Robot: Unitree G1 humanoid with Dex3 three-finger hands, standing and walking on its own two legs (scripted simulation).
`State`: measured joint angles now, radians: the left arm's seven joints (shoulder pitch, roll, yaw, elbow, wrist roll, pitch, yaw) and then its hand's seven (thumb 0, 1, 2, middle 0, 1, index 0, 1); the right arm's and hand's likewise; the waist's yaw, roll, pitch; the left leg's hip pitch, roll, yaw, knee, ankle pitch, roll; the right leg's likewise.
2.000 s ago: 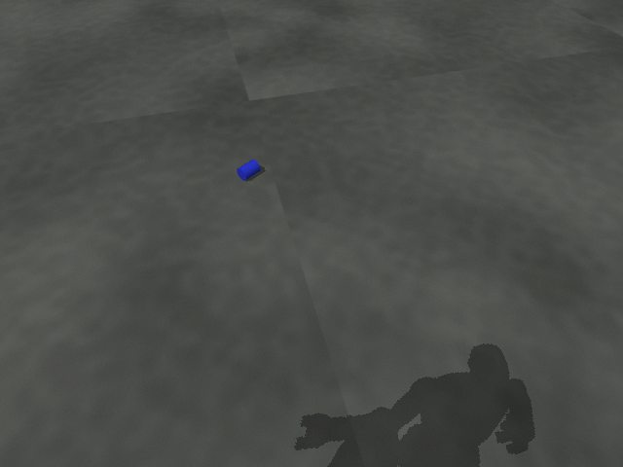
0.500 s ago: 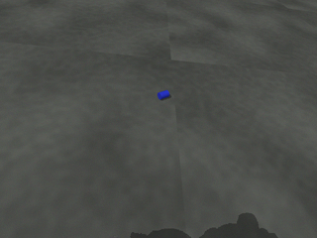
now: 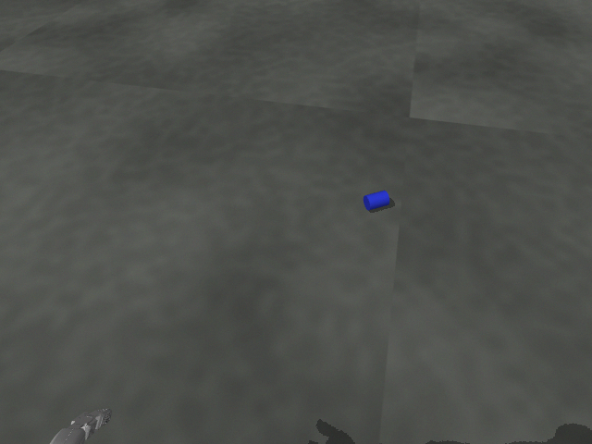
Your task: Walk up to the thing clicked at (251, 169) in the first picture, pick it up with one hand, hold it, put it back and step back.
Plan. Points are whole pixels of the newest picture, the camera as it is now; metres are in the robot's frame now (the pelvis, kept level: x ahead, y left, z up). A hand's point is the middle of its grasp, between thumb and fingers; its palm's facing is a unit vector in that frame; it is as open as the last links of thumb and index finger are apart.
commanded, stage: walk up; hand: left
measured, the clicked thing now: (376, 200) +1.19 -0.23 -0.72
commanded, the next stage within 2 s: none
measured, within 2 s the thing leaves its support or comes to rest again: neither
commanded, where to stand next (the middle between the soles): +0.90 -0.54 m, yaw +19 degrees
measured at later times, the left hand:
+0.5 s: hand (223, 363) +0.27 +0.17 -0.15, palm faces +0.05 -0.96 -0.27, open 7.4 cm
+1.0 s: hand (313, 298) +0.38 +0.02 -0.13, palm faces +0.22 -0.91 -0.36, open 7.4 cm
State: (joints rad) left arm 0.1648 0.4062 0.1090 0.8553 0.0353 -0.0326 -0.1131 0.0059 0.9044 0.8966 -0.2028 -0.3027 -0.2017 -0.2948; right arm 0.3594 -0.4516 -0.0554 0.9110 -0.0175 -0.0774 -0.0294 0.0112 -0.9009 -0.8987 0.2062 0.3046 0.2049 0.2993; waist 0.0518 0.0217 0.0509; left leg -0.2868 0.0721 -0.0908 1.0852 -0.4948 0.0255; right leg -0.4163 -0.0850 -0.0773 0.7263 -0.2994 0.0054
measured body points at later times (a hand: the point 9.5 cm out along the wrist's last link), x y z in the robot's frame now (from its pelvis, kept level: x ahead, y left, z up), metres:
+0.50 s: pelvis +0.23 -0.10 +0.00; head +0.25 -0.06 +0.45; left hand +0.26 +0.22 -0.13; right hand +0.35 -0.42 -0.07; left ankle +0.27 +0.03 -0.71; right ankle +0.22 -0.23 -0.63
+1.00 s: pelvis +0.42 -0.27 +0.01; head +0.44 -0.25 +0.46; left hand +0.37 +0.06 -0.10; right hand +0.58 -0.57 -0.08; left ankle +0.48 -0.15 -0.67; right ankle +0.43 -0.36 -0.71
